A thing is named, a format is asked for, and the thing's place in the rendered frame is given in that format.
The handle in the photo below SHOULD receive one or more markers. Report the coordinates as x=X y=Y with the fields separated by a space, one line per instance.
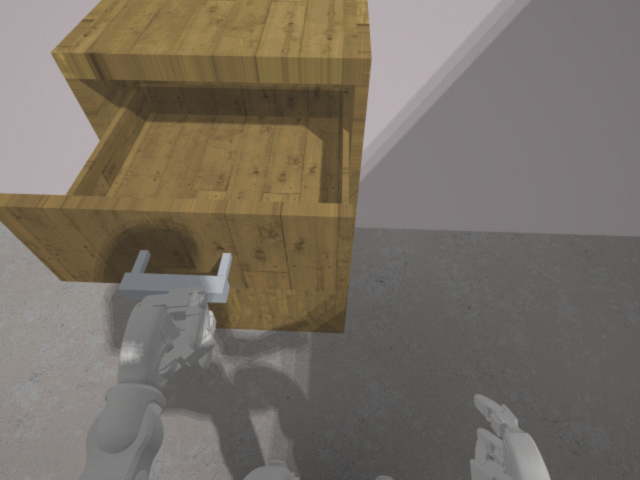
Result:
x=137 y=284

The cabinet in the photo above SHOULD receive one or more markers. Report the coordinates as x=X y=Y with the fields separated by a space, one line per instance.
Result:
x=287 y=43

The drawer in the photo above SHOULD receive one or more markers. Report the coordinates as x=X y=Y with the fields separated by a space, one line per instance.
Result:
x=189 y=172

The robot left forearm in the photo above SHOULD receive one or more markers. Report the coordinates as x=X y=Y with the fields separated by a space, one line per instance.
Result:
x=126 y=435

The left robot hand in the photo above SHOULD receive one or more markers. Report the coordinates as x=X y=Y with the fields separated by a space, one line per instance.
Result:
x=151 y=331

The right robot hand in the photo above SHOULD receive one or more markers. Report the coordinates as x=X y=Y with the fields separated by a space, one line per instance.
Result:
x=515 y=458

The robot left shin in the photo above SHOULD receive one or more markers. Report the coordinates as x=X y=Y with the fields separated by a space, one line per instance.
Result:
x=278 y=463

